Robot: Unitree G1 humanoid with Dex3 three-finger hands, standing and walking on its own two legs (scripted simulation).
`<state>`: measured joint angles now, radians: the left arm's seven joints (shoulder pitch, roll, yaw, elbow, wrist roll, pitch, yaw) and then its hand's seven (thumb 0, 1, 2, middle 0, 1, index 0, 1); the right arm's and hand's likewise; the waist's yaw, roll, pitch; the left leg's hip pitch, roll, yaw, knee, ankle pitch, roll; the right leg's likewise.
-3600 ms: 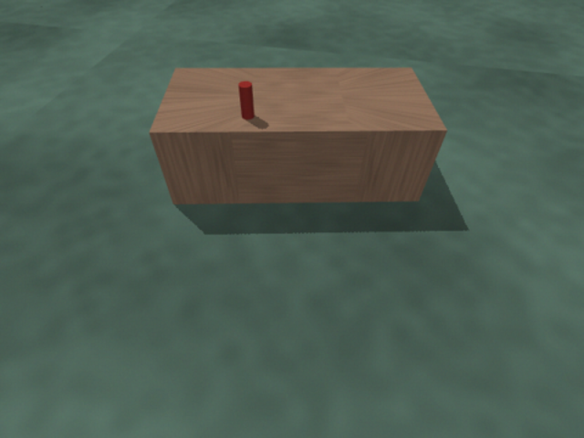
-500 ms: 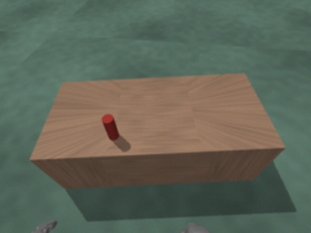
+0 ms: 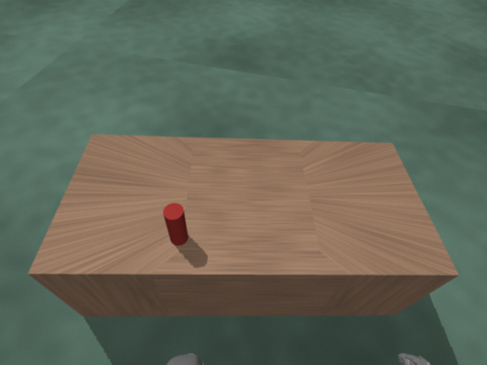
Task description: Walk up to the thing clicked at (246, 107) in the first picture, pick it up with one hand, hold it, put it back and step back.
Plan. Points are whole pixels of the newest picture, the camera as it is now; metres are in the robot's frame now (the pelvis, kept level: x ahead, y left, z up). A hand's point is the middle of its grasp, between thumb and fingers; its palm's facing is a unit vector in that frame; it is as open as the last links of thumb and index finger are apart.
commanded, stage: walk up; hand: left
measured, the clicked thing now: (176, 225) +0.50 +0.19 -0.26
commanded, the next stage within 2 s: stand in 1.20 s
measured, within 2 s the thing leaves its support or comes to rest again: neither
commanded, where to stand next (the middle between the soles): +0.07 -0.01 m, yaw +1 degrees
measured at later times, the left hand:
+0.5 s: hand out of the picture +0.12 +0.24 -0.13, palm faces -0.02 -0.94 -0.34, open 7.4 cm
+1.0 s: hand out of the picture +0.12 +0.24 -0.13, palm faces -0.04 -0.95 -0.32, open 7.4 cm
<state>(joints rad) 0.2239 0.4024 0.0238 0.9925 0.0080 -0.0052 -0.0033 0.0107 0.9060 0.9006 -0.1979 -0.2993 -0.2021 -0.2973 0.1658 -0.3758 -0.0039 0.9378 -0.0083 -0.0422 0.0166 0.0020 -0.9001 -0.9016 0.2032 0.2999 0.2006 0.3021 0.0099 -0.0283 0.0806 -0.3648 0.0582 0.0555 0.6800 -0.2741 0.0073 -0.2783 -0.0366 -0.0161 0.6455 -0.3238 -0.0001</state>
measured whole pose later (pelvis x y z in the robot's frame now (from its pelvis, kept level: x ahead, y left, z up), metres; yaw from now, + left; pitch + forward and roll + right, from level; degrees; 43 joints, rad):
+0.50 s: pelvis +0.03 -0.01 +0.02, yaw +0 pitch -3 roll +0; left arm 0.06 0.35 0.00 1.14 0.01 0.00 -0.01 0.01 0.90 0.90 -0.20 -0.30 -0.20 -0.30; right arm 0.04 -0.36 0.00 1.16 0.00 -0.02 0.01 0.00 -0.90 -0.90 0.20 0.30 0.20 0.30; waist 0.00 0.00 0.05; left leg -0.18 0.05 0.07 0.39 -0.16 -0.02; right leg -0.11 -0.03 -0.02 0.39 -0.23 0.02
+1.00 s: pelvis +0.03 -0.01 +0.03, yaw -1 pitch -2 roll +0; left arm 0.07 0.34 0.02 1.16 0.01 0.02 -0.01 0.01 0.90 0.90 -0.20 -0.30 -0.20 -0.30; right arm 0.09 -0.35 0.00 1.17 -0.01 -0.02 0.01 0.00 -0.90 -0.90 0.20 0.30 0.20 0.30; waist -0.02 0.00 0.05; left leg -0.16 0.05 0.08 0.34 -0.15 -0.02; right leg -0.09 -0.03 -0.01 0.33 -0.21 0.03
